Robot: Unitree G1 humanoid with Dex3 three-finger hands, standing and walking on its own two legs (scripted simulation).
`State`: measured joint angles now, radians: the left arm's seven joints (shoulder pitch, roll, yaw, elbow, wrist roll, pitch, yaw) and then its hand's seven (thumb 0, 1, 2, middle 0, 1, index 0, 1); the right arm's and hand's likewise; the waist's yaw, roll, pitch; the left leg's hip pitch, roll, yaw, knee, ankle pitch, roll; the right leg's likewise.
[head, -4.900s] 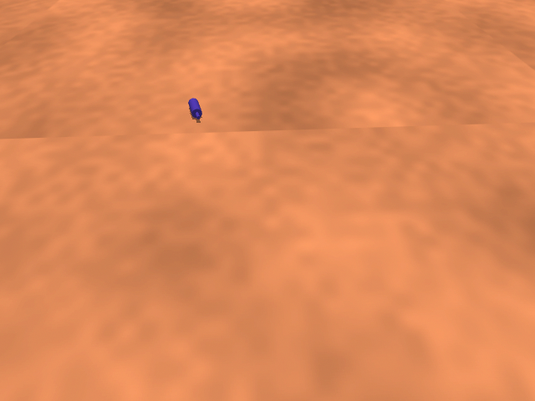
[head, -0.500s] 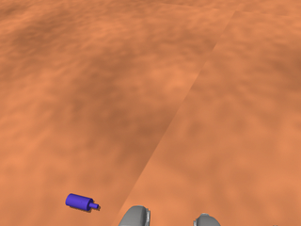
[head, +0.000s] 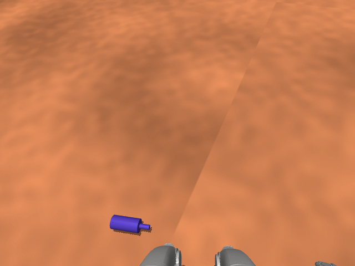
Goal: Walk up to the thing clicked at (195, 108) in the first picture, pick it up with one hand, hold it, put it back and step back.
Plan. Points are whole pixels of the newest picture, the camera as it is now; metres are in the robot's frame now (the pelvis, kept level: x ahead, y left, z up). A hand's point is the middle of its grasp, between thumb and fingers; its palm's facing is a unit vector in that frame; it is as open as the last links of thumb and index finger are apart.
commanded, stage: walk up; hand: left
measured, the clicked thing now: (130, 224) +0.39 +0.32 -0.69
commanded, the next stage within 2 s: none
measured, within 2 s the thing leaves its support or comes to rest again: neither
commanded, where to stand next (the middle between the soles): +0.06 +0.12 m, yaw -5 degrees
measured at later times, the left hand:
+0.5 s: hand out of the picture +0.05 +0.48 -0.13, palm faces -0.08 -0.90 -0.43, open 7.4 cm
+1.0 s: hand out of the picture +0.16 +0.38 -0.12, palm faces -0.20 -0.91 -0.36, open 7.4 cm
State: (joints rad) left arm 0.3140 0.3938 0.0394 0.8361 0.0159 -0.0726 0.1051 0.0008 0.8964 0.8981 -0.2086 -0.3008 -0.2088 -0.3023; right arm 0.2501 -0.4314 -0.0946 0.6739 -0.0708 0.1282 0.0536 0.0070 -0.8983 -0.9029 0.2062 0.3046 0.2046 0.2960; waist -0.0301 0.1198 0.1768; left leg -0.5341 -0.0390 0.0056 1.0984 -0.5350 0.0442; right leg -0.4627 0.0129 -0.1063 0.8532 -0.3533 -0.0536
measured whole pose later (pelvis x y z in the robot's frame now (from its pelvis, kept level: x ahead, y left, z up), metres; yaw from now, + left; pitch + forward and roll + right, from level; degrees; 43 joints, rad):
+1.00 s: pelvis +0.00 +0.15 +0.02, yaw -9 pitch -3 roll +0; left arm 0.10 0.37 0.03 0.91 0.01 0.00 -0.02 0.00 0.90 0.90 -0.21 -0.30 -0.21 -0.30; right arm 0.23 -0.42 -0.03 0.94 0.00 -0.06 -0.02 0.01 -0.90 -0.90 0.21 0.30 0.20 0.30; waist -0.03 0.01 0.12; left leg -0.37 0.04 0.04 0.77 -0.36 0.02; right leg -0.37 -0.01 0.03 0.79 -0.37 0.00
